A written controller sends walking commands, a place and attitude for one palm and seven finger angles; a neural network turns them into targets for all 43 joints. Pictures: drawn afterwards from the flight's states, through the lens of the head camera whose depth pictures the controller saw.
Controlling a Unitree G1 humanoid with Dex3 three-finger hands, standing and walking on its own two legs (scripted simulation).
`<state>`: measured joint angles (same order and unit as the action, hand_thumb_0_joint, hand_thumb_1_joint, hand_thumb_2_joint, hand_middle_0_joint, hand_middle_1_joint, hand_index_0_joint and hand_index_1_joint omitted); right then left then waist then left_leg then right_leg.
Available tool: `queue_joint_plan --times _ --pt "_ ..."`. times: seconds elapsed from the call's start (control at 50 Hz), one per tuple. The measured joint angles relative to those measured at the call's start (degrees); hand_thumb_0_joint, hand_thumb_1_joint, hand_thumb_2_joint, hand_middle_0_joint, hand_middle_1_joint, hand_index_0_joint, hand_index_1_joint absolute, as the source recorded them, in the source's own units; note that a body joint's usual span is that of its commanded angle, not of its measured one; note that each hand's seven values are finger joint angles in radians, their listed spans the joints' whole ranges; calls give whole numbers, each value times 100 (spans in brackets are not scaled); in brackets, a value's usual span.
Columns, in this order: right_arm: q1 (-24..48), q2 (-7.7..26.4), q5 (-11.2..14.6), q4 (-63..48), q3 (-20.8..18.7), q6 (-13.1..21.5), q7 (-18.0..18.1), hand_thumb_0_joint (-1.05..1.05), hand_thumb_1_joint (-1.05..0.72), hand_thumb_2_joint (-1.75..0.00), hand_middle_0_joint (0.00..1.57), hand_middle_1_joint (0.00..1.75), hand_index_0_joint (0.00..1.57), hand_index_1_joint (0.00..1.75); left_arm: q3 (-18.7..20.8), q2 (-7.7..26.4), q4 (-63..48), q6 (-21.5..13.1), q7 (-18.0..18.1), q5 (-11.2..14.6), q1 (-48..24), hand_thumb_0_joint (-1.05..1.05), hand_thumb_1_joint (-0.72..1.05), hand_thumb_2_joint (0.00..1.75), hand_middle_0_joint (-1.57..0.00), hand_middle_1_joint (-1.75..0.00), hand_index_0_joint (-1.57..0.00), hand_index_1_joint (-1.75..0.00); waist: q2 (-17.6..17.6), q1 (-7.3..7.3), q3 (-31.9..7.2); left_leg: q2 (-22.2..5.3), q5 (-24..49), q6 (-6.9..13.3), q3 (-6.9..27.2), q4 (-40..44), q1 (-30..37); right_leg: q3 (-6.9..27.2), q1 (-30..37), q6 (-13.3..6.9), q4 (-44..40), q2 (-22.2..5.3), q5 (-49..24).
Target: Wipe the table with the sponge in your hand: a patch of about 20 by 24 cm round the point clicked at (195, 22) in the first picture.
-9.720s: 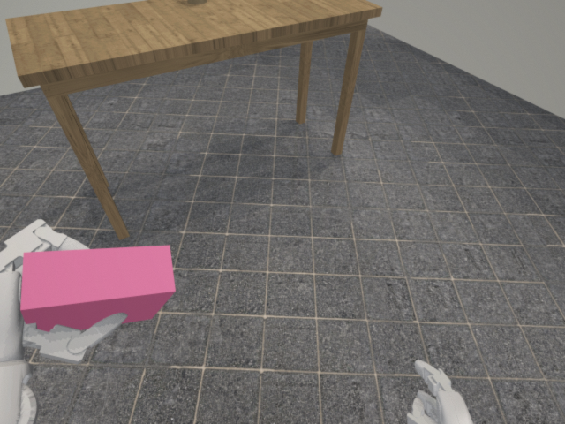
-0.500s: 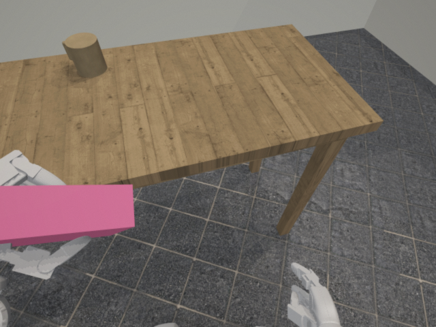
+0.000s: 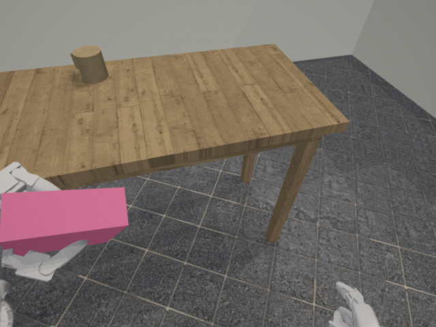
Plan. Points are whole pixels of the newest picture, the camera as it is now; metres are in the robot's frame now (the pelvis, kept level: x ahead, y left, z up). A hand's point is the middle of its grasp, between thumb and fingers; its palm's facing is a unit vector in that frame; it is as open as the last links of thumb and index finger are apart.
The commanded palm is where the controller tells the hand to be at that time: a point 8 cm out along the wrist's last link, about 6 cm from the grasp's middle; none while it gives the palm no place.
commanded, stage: come to a stop and stand still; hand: left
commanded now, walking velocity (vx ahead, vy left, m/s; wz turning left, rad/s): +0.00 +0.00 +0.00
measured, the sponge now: (83, 221) +0.22 +0.20 +0.15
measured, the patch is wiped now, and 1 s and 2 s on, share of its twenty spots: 0.00 0.00 0.00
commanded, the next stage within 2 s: none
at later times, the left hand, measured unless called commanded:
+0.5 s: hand (46, 285) +0.14 +0.21 +0.16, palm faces +0.38 -0.81 -0.45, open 9.6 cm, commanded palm +0.08 +0.26 +0.18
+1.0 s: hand out of the picture +0.07 +0.16 +0.16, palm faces +0.39 -0.80 -0.45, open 9.6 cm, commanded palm +0.00 +0.21 +0.18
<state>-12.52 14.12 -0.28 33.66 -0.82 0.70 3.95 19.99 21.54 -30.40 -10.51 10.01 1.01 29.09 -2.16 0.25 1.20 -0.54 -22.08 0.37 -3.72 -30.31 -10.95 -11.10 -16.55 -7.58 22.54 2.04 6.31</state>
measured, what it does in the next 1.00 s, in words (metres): walks backwards: left foot, then left foot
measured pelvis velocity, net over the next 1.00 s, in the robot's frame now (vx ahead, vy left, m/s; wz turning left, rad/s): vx -0.15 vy -0.08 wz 0.04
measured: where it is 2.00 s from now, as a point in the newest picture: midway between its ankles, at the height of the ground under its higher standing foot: outside the picture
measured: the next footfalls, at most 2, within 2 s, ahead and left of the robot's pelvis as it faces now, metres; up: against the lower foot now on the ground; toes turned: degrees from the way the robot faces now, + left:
left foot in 0.02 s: +0.02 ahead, +0.13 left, +0.00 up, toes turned +4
left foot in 0.58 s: -0.08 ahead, +0.12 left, +0.00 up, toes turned +5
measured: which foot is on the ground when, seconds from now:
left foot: up 0.00-0.00, down 0.02-0.32, up 0.34-0.56, down 0.58-0.82, up 0.84-1.00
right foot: down 0.00-0.62, up 0.64-0.78, down 0.80-1.00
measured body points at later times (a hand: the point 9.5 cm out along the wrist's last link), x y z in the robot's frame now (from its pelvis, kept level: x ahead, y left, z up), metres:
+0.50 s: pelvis -0.08 -0.02 +0.00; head -0.06 -0.03 +0.44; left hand +0.11 +0.25 +0.19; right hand +0.08 -0.24 -0.11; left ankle -0.10 +0.12 -0.71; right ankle +0.08 -0.03 -0.73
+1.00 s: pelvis -0.15 -0.08 +0.01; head -0.13 -0.12 +0.45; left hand +0.04 +0.20 +0.19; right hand +0.02 -0.30 -0.11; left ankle -0.17 +0.08 -0.66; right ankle -0.09 -0.10 -0.74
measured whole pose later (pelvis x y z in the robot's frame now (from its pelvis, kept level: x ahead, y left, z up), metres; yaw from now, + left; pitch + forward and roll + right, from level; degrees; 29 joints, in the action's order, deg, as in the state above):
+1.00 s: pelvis -0.15 -0.08 +0.01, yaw +2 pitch -2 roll +4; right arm -11.1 12.1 0.2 38.0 -0.7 2.7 2.2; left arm 16.8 17.7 -20.1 -12.9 7.0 0.2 24.7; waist 1.3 0.2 3.0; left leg 0.2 -17.0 -1.1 -0.8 -57.6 -23.0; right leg -5.6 -13.3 -6.0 24.0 2.0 9.4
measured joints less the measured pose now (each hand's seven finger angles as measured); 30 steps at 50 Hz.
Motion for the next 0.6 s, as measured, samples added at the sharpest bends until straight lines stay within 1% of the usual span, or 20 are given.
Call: queue_joint_plan --times 0.02,0.04,0.06,0.08,0.12,0.16,0.18,0.22,0.26,0.28,0.34,0.36,0.4,0.42,0.46,0.5,0.56,0.58,0.6 --pt "-15 -7 2 -19 8 -4 -7 1 -90 -90 19 30 19 30 -20 -15 4 1 4 -5 -25 -1 -45 100 -80 -134 -80 -134 44 -13 -10 -24 193 40 14 289 107 -40 -22 45 21 29 -12" --pt "-13 -50 4 -10 21 -15 -11 1 -90 -90 19 30 20 30 -42 -26 48 -5 5 -17 -67 -1 -45 100 -80 -134 -80 -134 30 -46 9 -23 548 37 11 386 135 -33 -25 142 62 22 6" --pt "-23 -101 17 -2 49 -28 -23 1 -90 -90 19 30 20 30 -70 -44 111 0 5 -34 -101 -1 -45 100 -80 -134 -80 -134 6 -92 19 -19 713 13 -10 391 155 22 -20 300 110 23 77" --pt "-52 -144 38 -1 89 -28 -36 1 -90 -90 19 30 20 30 -102 -71 184 13 1 -49 -121 -1 -45 100 -80 -134 -80 -134 7 -131 -3 -25 763 -3 -25 386 166 71 -30 465 175 34 232" --pt "-118 -227 49 -22 171 16 -42 1 -90 -90 19 30 20 30 -139 -118 321 63 -20 -93 -160 -1 -45 100 -80 -134 -80 -134 38 -180 -66 -29 757 -22 -48 372 168 126 -96 690 359 32 596" --pt "-147 -308 51 -61 226 78 -53 1 -90 -90 20 30 20 30 -157 -148 465 111 -52 -141 -255 -1 -45 100 -80 -134 -80 -134 83 -200 -53 -4 730 -31 -60 279 136 174 -169 808 549 4 731" --pt "-144 -342 52 -69 247 109 -62 1 -90 -90 20 30 20 30 -170 -163 541 138 -72 -157 -323 -1 -45 100 -80 -134 -80 -134 113 -209 -19 9 712 -33 -64 203 113 195 -195 823 623 -9 707" --pt "-113 -401 40 -50 290 168 -77 1 -90 -90 20 30 20 30 -189 -181 667 195 -116 -181 -469 -1 -45 100 -80 -134 -80 -134 173 -221 70 26 675 -44 -74 46 71 230 -229 791 736 -24 576" --pt "-71 -454 33 -3 321 205 -103 1 -90 -90 20 30 20 30 -193 -187 770 211 -150 -194 -582 -1 -45 100 -80 -134 -80 -134 230 -202 149 7 585 -34 -94 -134 -1 238 -259 685 808 -20 471" --pt "-53 -479 26 24 330 214 -120 1 -90 -90 20 30 20 30 -190 -186 796 217 -169 -198 -619 -1 -45 100 -80 -134 -80 -134 242 -186 175 -7 458 -28 -107 -245 -64 244 -281 580 817 -8 430" --pt "27 -517 -21 116 333 199 -183 1 -90 -90 20 30 20 30 -181 -190 710 235 -212 -186 -678 -1 -45 100 -80 -134 -80 -134 192 -124 254 15 -182 14 -53 -694 -375 251 -378 141 689 21 225" --pt "76 -518 -42 159 330 176 -198 1 -90 -90 20 30 20 30 -182 -188 644 225 -210 -182 -682 -1 -45 100 -80 -134 -80 -134 143 -112 301 44 -312 22 -13 -992 -504 249 -400 62 604 13 116" --pt "164 -507 -87 235 314 113 -224 1 -90 -90 20 30 20 30 -175 -191 494 180 -201 -171 -621 -1 -45 100 -80 -134 -80 -134 41 -87 375 90 -396 10 39 -1544 -679 262 -414 30 388 4 -48" --pt "184 -497 -102 250 305 81 -229 1 -90 -90 20 30 20 30 -165 -187 420 148 -192 -159 -551 -1 -45 100 -80 -134 -80 -134 -5 -66 383 105 -398 4 43 -1662 -696 267 -412 36 261 1 -104" --pt "178 -466 -123 221 280 31 -221 1 -90 -90 20 30 20 30 -133 -147 269 80 -165 -142 -353 -1 -45 100 -80 -134 -80 -134 -85 -18 352 129 -428 0 22 -1620 -621 276 -421 34 6 -3 -235" --pt "149 -417 -140 164 241 0 -202 1 -90 -90 20 30 20 30 -85 -74 126 18 -132 -134 -166 -1 -45 100 -80 -134 -80 -134 -151 16 305 161 -532 21 -15 -1308 -435 278 -443 22 -220 -11 -429" --pt "111 -302 -157 87 180 -31 -176 1 -90 -90 20 30 20 30 -7 33 -18 -73 -62 -144 -13 -1 -45 100 -80 -134 -80 -134 -179 66 231 188 -599 88 -56 -498 -45 224 -501 0 -465 3 -756" --pt "97 -250 -165 65 156 -46 -171 1 -90 -90 20 30 20 30 3 46 -35 -97 -36 -161 -1 -1 -45 100 -80 -134 -80 -134 -138 87 193 178 -596 120 -54 -173 88 186 -542 19 -506 37 -803" --pt "106 -234 -170 77 127 -69 -165 1 -90 -90 20 30 20 30 17 59 -15 -112 -21 -171 -30 -1 -45 100 -80 -134 -80 -134 -158 95 188 191 -376 117 -41 28 121 184 -589 70 -488 38 -753"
